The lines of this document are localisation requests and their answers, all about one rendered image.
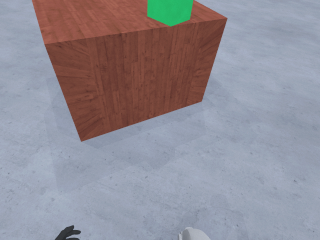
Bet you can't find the robot right thigh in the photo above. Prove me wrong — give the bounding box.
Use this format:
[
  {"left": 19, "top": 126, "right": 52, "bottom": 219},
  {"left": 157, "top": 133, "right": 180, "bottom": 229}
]
[{"left": 177, "top": 228, "right": 210, "bottom": 240}]

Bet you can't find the left robot hand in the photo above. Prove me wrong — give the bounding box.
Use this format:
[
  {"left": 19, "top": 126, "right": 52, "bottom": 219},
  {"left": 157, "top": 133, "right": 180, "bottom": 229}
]
[{"left": 55, "top": 225, "right": 81, "bottom": 240}]

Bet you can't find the carton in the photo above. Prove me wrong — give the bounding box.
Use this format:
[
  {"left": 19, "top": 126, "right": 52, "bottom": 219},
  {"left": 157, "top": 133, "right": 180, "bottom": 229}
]
[{"left": 147, "top": 0, "right": 193, "bottom": 27}]

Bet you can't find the pedestal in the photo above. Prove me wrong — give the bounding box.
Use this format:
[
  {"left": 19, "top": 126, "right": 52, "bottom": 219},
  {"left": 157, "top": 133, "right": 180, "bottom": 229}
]
[{"left": 32, "top": 0, "right": 228, "bottom": 142}]

